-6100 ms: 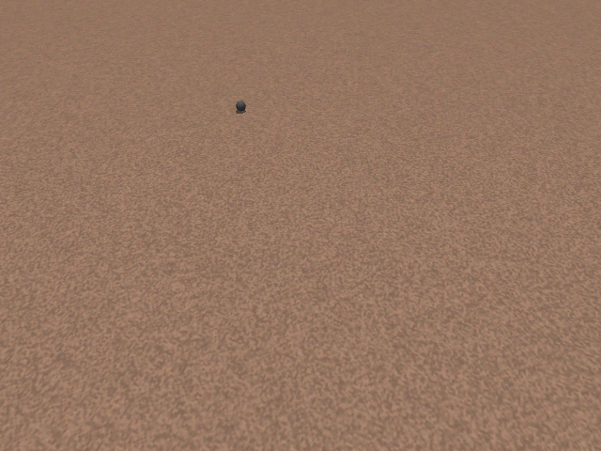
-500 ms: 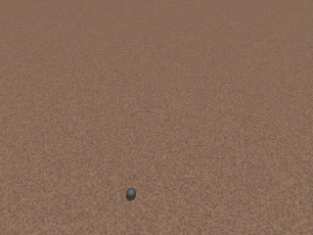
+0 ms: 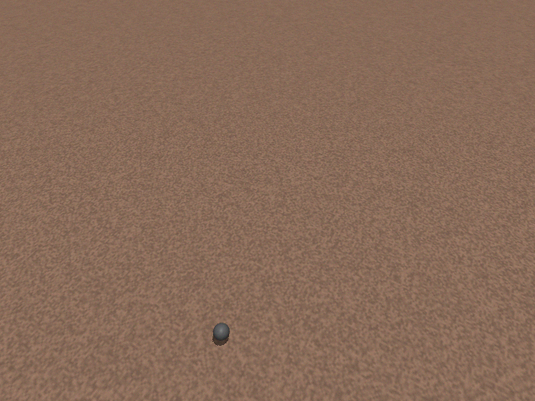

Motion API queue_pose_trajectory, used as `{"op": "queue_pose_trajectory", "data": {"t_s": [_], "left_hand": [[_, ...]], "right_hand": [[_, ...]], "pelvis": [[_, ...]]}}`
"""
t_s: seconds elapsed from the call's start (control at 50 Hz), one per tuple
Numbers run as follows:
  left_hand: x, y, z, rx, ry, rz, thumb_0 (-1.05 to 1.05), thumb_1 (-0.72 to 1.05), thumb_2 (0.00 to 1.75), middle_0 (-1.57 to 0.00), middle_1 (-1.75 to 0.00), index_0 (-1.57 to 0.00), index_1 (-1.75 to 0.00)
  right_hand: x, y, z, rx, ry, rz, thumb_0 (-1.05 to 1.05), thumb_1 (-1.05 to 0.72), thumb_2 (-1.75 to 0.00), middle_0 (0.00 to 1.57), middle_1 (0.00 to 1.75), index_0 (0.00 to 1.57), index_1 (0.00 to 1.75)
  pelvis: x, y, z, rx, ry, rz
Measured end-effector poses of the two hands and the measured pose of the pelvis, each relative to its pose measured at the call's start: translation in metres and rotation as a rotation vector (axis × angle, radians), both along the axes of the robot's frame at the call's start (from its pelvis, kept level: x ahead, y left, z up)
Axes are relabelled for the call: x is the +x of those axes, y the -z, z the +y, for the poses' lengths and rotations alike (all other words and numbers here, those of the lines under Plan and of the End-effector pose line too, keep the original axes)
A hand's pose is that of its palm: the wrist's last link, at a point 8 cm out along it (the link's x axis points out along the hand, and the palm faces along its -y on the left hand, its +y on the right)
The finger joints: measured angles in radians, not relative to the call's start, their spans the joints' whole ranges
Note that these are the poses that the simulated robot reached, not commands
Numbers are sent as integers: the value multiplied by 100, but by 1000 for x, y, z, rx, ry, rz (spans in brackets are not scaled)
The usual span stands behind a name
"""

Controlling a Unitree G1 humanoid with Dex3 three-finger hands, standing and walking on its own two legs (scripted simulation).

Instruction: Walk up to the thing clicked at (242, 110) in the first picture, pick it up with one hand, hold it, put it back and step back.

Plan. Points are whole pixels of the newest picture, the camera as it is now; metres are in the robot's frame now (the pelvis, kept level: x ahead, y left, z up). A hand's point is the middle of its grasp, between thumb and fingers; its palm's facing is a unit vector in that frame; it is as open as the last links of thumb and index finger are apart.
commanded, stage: walk up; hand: left
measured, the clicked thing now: (221, 331) +0.46 +0.21 -0.75
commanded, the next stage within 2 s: stand in 0.26 s
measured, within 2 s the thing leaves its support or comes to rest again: neither
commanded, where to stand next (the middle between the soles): +0.06 -0.02 m, yaw -2 degrees
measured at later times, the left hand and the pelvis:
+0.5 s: hand out of the picture +0.10 +0.26 -0.15, palm faces -0.02 -0.94 -0.34, open 7.4 cm; pelvis +0.01 +0.00 +0.00, yaw +0 degrees
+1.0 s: hand out of the picture +0.10 +0.25 -0.15, palm faces -0.02 -0.94 -0.34, open 7.4 cm; pelvis +0.02 +0.00 +0.00, yaw +0 degrees
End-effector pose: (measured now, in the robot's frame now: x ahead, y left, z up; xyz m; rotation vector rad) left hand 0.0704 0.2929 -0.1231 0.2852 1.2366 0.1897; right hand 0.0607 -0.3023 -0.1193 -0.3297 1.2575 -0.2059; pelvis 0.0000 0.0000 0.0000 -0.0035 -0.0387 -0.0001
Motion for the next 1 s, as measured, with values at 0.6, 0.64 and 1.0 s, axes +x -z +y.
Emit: {"op": "queue_pose_trajectory", "data": {"t_s": [0.6,0.64,1.0], "left_hand": [[15,-6,9,26,5,0,1,91,90,-20,-30,-20,-30],[13,-5,8,25,3,6,1,91,90,-20,-30,-20,-30],[21,-5,2,21,10,-9,1,91,90,-20,-30,-20,-30]], "right_hand": [[29,1,13,26,-18,-32,0,-90,-90,21,30,20,30],[30,1,13,25,-19,-30,0,-90,-90,21,30,20,30],[37,-1,6,17,-13,-40,0,-90,-90,21,30,20,30]], "pelvis": [[13,-2,4,3,-1,12],[14,-2,3,4,-1,14],[21,-2,-1,3,0,8]]}}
